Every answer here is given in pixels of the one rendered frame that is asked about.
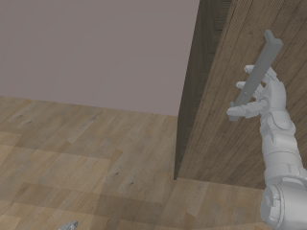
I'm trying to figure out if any handle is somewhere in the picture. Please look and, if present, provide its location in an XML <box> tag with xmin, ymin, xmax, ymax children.
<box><xmin>228</xmin><ymin>30</ymin><xmax>284</xmax><ymax>122</ymax></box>

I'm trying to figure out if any right robot hand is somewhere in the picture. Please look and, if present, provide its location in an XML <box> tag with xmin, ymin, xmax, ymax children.
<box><xmin>226</xmin><ymin>64</ymin><xmax>287</xmax><ymax>119</ymax></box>

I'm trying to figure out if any robot right forearm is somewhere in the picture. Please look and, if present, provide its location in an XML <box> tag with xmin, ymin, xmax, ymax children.
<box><xmin>259</xmin><ymin>107</ymin><xmax>307</xmax><ymax>191</ymax></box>

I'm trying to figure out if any left robot hand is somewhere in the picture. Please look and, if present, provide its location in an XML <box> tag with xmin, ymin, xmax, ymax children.
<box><xmin>59</xmin><ymin>220</ymin><xmax>78</xmax><ymax>230</ymax></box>

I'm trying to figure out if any wardrobe door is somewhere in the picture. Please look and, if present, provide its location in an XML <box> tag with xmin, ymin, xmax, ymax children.
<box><xmin>177</xmin><ymin>0</ymin><xmax>307</xmax><ymax>190</ymax></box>

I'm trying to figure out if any right robot upper arm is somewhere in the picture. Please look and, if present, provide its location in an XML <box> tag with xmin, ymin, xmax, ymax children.
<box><xmin>259</xmin><ymin>184</ymin><xmax>307</xmax><ymax>230</ymax></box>

